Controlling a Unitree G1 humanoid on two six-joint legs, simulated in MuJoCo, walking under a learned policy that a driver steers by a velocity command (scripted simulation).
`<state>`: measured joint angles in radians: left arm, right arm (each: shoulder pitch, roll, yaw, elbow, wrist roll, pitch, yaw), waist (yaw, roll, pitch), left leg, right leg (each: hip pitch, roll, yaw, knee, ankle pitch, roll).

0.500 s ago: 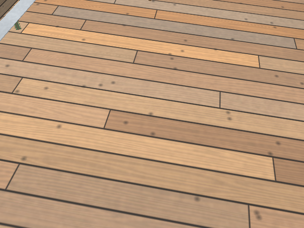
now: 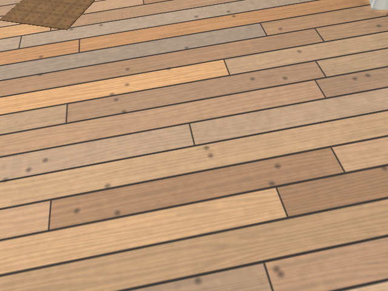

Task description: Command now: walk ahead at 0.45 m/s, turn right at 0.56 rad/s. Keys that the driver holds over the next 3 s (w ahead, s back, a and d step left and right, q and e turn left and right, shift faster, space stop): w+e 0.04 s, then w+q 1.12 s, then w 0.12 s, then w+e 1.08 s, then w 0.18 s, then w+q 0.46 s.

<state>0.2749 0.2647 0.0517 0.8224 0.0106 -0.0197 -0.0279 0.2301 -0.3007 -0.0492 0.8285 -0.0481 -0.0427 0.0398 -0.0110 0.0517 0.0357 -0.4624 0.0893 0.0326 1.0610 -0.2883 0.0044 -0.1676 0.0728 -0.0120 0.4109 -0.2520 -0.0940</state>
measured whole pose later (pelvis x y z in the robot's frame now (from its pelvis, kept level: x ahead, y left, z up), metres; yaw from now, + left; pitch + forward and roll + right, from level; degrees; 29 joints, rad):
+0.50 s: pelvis +0.30 +0.01 -0.01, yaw +4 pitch -1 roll +1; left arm 0.23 0.25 0.01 0.84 0.04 -0.08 -0.01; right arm 0.28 -0.29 -0.06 0.89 -0.01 -0.04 0.02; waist -0.01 -0.01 0.07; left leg -0.29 -0.15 0.04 0.45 -0.15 0.14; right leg -0.40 0.01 0.03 1.24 -0.31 -0.04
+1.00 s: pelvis +0.59 -0.01 -0.01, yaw +21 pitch +1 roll +0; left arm 0.15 0.26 0.01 0.74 0.04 -0.07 0.01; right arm 0.34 -0.32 -0.07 0.84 -0.02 -0.03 0.02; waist -0.05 0.03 0.04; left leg -0.37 -0.06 -0.06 1.12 -0.37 0.07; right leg -0.32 0.01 -0.05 0.48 -0.18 -0.03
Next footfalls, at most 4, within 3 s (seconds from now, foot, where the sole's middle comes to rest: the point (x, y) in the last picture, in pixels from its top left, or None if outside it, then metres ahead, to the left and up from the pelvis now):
0.34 left None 0.39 0.06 -0.78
0.86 right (236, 230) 0.70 -0.07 -0.78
1.38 left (154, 202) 0.84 0.24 -0.78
1.92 right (167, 138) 1.17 0.20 -0.78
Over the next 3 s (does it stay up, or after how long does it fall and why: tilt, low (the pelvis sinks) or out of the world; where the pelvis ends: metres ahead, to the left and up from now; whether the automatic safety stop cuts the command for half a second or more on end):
stays up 1.56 0.27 -0.01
